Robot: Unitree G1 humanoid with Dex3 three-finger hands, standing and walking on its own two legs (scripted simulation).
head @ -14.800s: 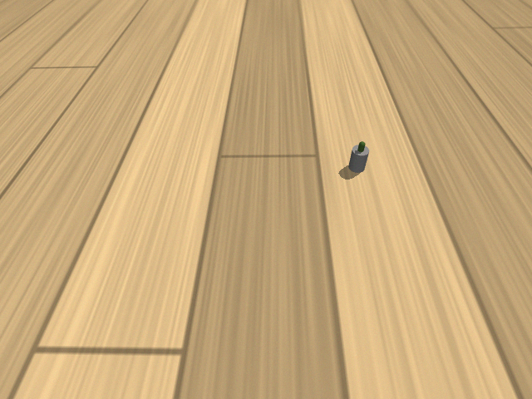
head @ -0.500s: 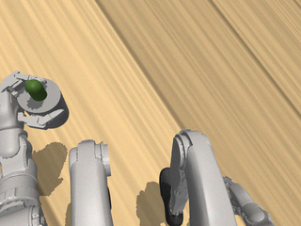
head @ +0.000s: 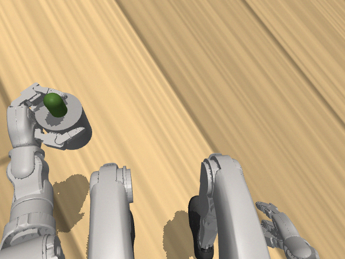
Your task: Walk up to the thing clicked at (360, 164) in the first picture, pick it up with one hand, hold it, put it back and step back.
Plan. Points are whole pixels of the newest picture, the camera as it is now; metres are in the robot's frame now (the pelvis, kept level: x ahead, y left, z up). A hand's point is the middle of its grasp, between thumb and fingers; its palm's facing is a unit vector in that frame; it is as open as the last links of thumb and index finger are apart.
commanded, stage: settle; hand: left
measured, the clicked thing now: (64, 118) +0.43 +0.24 -0.06
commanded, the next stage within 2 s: lift in 0.28 s
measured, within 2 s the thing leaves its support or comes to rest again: neither
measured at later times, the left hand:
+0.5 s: hand (55, 110) +0.43 +0.24 -0.02, palm faces +0.16 -0.98 -0.06, open 9.6 cm
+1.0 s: hand (35, 98) +0.41 +0.23 +0.08, palm faces +0.14 -0.99 -0.06, open 9.6 cm
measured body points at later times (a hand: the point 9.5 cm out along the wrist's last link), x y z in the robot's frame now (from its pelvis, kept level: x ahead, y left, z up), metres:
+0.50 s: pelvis +0.00 +0.00 +0.01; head +0.19 +0.05 +0.42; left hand +0.41 +0.29 -0.01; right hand +0.13 -0.26 -0.11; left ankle +0.08 +0.13 -0.34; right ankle +0.10 -0.12 -0.34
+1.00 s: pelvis +0.01 +0.00 +0.09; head +0.19 +0.03 +0.50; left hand +0.39 +0.28 +0.09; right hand +0.17 -0.26 -0.04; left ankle +0.08 +0.13 -0.34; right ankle +0.10 -0.12 -0.34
